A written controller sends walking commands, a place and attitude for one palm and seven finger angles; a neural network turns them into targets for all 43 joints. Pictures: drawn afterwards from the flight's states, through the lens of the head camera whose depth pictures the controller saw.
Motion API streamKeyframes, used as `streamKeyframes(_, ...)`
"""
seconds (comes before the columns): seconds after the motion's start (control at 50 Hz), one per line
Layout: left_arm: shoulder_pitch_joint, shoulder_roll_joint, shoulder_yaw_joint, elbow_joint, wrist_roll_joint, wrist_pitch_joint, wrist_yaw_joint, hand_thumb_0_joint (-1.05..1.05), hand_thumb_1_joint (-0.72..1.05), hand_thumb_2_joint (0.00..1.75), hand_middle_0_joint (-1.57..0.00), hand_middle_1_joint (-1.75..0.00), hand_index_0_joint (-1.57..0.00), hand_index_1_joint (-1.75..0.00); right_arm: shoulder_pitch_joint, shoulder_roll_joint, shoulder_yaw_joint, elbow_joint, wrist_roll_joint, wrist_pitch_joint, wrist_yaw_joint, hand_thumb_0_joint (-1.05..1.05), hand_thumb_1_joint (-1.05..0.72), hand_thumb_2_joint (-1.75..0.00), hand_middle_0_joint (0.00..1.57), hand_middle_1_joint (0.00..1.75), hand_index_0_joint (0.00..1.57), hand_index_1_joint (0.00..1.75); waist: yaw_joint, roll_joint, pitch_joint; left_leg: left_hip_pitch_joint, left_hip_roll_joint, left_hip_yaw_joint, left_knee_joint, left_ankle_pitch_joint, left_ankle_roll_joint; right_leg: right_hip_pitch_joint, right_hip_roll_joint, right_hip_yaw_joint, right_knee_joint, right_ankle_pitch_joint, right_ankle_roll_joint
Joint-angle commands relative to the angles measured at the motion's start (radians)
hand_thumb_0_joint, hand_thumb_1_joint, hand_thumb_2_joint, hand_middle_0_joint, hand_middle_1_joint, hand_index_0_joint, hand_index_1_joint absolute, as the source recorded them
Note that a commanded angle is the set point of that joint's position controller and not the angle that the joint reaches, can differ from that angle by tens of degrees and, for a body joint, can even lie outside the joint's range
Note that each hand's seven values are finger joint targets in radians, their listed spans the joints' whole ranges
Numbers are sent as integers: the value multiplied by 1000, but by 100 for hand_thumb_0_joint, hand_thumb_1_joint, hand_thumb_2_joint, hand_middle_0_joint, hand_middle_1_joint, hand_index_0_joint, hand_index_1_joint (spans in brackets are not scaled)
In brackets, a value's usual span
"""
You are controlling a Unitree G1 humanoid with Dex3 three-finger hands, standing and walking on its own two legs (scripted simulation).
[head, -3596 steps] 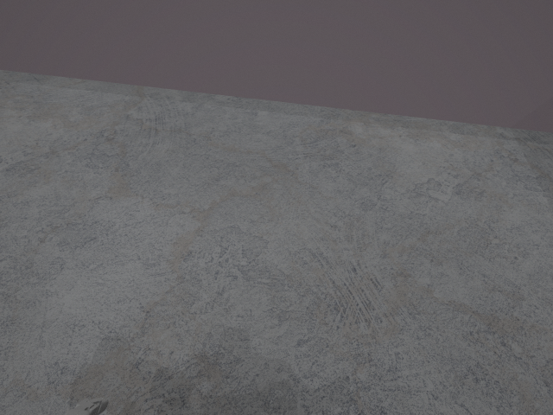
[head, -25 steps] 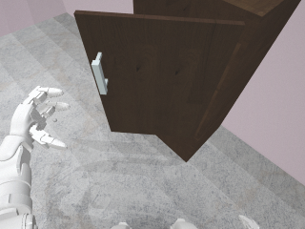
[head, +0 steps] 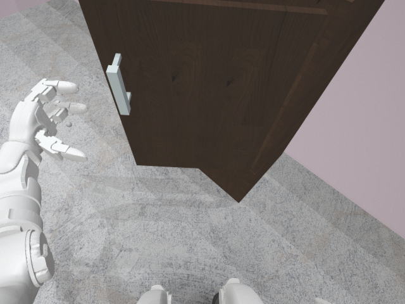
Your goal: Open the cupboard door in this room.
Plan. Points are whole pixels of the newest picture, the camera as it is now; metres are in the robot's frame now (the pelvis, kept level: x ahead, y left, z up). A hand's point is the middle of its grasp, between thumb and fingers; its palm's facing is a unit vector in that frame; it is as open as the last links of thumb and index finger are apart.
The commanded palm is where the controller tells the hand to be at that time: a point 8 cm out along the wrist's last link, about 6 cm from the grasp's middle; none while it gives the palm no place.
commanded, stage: move the hooked fingers beside the handle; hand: left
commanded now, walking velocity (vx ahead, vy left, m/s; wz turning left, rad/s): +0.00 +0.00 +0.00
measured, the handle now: (121, 85) +0.55 +0.17 +0.07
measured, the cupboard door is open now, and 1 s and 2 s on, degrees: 41 41 41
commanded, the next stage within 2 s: slide the fingers in behind the handle in 1.22 s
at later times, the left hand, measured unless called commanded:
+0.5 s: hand (85, 97) +0.50 +0.23 +0.08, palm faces -0.07 -1.00 -0.01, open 14.0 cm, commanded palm +0.47 +0.28 +0.07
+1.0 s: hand (81, 105) +0.49 +0.24 +0.07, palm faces -0.07 -1.00 -0.01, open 14.0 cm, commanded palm +0.48 +0.28 +0.07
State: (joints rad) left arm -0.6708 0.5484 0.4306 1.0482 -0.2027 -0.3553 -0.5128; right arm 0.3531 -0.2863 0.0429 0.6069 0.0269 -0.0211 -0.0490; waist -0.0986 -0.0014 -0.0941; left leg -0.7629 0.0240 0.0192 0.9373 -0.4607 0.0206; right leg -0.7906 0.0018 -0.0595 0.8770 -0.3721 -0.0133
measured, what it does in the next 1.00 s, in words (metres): stands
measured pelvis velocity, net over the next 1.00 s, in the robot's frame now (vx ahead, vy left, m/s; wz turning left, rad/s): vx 0.01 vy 0.01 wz -0.02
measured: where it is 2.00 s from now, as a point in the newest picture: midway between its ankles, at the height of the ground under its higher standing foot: outside the picture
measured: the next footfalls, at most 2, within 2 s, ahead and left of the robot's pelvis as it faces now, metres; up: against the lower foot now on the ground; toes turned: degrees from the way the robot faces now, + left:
none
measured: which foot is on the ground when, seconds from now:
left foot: down 0.00-1.00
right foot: down 0.00-1.00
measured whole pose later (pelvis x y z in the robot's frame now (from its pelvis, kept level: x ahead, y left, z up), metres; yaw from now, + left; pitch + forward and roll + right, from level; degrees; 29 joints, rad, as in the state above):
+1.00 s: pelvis +0.01 +0.01 -0.01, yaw -1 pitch +21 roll -3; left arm -0.84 0.61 0.44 1.16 -0.14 -0.35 -0.46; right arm 0.37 -0.28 0.05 0.58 0.01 0.07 -0.02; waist -0.15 0.00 -0.10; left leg -0.87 0.04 0.01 1.00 -0.50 0.03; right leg -0.88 0.01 -0.06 0.91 -0.39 0.00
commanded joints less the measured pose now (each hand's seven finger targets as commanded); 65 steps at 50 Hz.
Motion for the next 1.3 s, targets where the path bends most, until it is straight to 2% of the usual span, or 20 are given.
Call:
streamKeyframes(0.0, -467, 319, 58, -164, -8, -58, 12, 0, -50, 30, -30, -120, -30, -120, 118, -180, -66, -71, -1, -7, -17, 0, -90, -90, 20, 30, 20, 30, -22, 98, -383, 162, -11, -41, -99, 330, 8, 208, 24, 50, -69, 264, -11)
streamKeyframes(0.1, -472, 347, 80, -158, 4, -68, 19, 0, -50, 30, -30, -120, -30, -120, 149, -181, -67, -72, -10, 13, -9, 0, -90, -90, 20, 30, 20, 30, -13, 142, -466, 210, -7, -50, -81, 423, 0, 208, 31, 43, -46, 312, -14)
streamKeyframes(0.22, -530, 342, 57, -100, 25, -46, 33, 0, -50, 30, -30, -120, -30, -120, 171, -185, -64, -63, -12, 40, -2, 0, -90, -90, 20, 30, 20, 30, -40, 134, -401, 177, -1, -53, -76, 397, 3, 152, 36, 37, -53, 279, -12)
streamKeyframes(0.34, -631, 382, 67, -68, 50, -50, 59, 0, -50, 30, -30, -120, -30, -120, 202, -193, -60, -54, -20, 50, -2, 0, -90, -90, 20, 30, 20, 30, -67, 130, -425, 152, 1, -60, -60, 368, 7, 134, 38, 40, -44, 259, -10)
streamKeyframes(0.36, -654, 386, 64, -96, 52, -60, 60, 0, -50, 30, -30, -120, -30, -120, 206, -192, -61, -55, -22, 51, -2, 0, -90, -90, 20, 30, 20, 30, -65, 188, -451, 194, 0, -64, -54, 416, 3, 119, 40, 37, -33, 278, -16)
streamKeyframes(0.4, -648, 379, 68, -103, 56, -64, 63, 0, -50, 30, -30, -120, -30, -120, 219, -191, -63, -50, -27, 57, 4, 0, -90, -90, 20, 30, 20, 30, -62, 202, -502, 251, 8, -73, -47, 480, -7, 105, 42, 30, -30, 297, -14)
streamKeyframes(0.48, -508, 396, 106, -66, 48, -43, 53, 0, -50, 30, -30, -120, -30, -120, 221, -191, -64, -76, -26, 74, 14, 0, -90, -90, 20, 30, 20, 30, -29, 150, -496, 197, 5, -52, -50, 511, -1, 181, 46, 35, -30, 364, -13)
streamKeyframes(0.56, -487, 391, 107, -108, 41, -40, 56, 0, -50, 30, -30, -120, -30, -120, 214, -189, -67, -103, -22, 88, 16, 0, -90, -90, 20, 30, 20, 30, -27, 138, -462, 169, 2, -42, -57, 493, 7, 197, 48, 35, -33, 376, -15)
streamKeyframes(0.74, -543, 356, 74, -120, 39, -66, 53, 0, -50, 30, -30, -120, -30, -120, 207, -186, -68, -75, -21, 90, 10, 0, -90, -90, 20, 30, 20, 30, -52, 148, -448, 208, 5, -52, -56, 458, 4, 153, 49, 33, -44, 325, -11)
streamKeyframes(0.78, -560, 325, 43, -127, 36, -66, 46, 0, -50, 30, -30, -120, -30, -120, 201, -181, -65, -70, -20, 88, 10, 0, -90, -90, 20, 30, 20, 30, -56, 203, -460, 250, 6, -55, -49, 488, -2, 120, 48, 31, -40, 325, -13)
streamKeyframes(0.84, -540, 319, 45, -79, 28, -52, 48, 0, -50, 30, -30, -120, -30, -120, 196, -185, -64, -68, -19, 88, 9, 0, -90, -90, 20, 30, 20, 30, -64, 128, -413, 194, 4, -54, -51, 441, 4, 129, 48, 30, -47, 311, -11)
streamKeyframes(0.88, -565, 356, 62, -106, 36, -59, 47, 0, -50, 30, -30, -120, -30, -120, 195, -187, -62, -70, -21, 88, 7, 0, -90, -90, 20, 30, 20, 30, -50, 177, -447, 215, 4, -59, -46, 480, -1, 130, 46, 30, -31, 329, -15)
streamKeyframes(0.9, -587, 304, 18, -108, 37, -57, 47, 0, -50, 30, -30, -120, -30, -120, 190, -181, -61, -70, -20, 87, 9, 0, -90, -90, 20, 30, 20, 30, -69, 185, -439, 228, 4, -60, -43, 465, -2, 97, 46, 27, -33, 308, -12)
streamKeyframes(0.94, -582, 326, 40, -94, 39, -57, 58, 0, -50, 30, -30, -120, -30, -120, 191, -186, -63, -67, -21, 86, 8, 0, -90, -90, 20, 30, 20, 30, -66, 158, -429, 212, 6, -63, -40, 442, -1, 95, 46, 26, -34, 291, -12)
streamKeyframes(1.0, -608, 334, 44, -118, 40, -66, 62, 0, -50, 30, -30, -120, -30, -120, 193, -185, -61, -70, -23, 85, 11, 0, -90, -90, 20, 30, 20, 30, -62, 190, -482, 241, 6, -71, -33, 494, -8, 102, 46, 26, -20, 314, -14)
streamKeyframes(1.04, -588, 338, 55, -106, 38, -62, 67, 0, -50, 30, -30, -120, -30, -120, 193, -185, -63, -70, -24, 85, 11, 0, -90, -90, 20, 30, 20, 30, -63, 146, -472, 215, 6, -66, -31, 473, -2, 121, 47, 27, -25, 320, -11)
streamKeyframes(1.14, -561, 382, 75, -102, 48, -51, 60, 0, -50, 30, -30, -120, -30, -120, 188, -185, -57, -87, -21, 89, 11, 0, -90, -90, 20, 30, 20, 30, -50, 166, -458, 163, 0, -49, -37, 441, 2, 161, 45, 36, -24, 335, -12)
streamKeyframes(1.18, -566, 405, 96, -137, 40, -60, 54, 0, -50, 30, -30, -120, -30, -120, 191, -187, -59, -92, -23, 90, 12, 0, -90, -90, 20, 30, 20, 30, -43, 179, -501, 184, 2, -50, -32, 477, 1, 179, 48, 37, -17, 364, -15)
streamKeyframes(1.24, -566, 369, 70, -123, 34, -57, 46, 0, -50, 30, -30, -120, -30, -120, 189, -184, -59, -86, -20, 90, 12, 0, -90, -90, 20, 30, 20, 30, -56, 150, -456, 172, 4, -53, -39, 443, 3, 159, 49, 32, -28, 335, -11)
streamKeyframes(1.28, -564, 355, 65, -146, 27, -63, 39, 0, -50, 30, -30, -120, -30, -120, 195, -186, -63, -83, -21, 89, 12, 0, -90, -90, 20, 30, 20, 30, -51, 192, -489, 227, 7, -57, -36, 483, -1, 134, 51, 29, -27, 334, -14)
